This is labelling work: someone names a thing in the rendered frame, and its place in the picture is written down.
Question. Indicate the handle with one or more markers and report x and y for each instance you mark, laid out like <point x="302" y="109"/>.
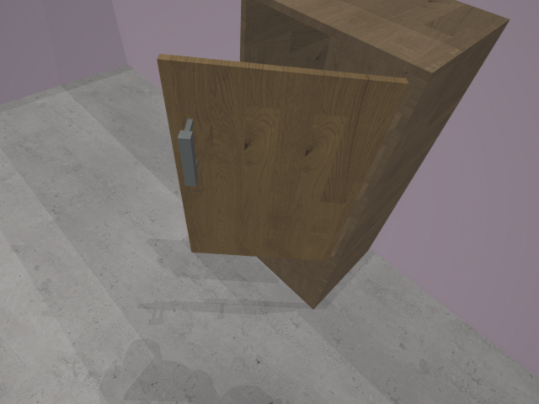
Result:
<point x="187" y="154"/>

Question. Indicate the cupboard door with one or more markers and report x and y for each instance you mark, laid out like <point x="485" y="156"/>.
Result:
<point x="282" y="151"/>

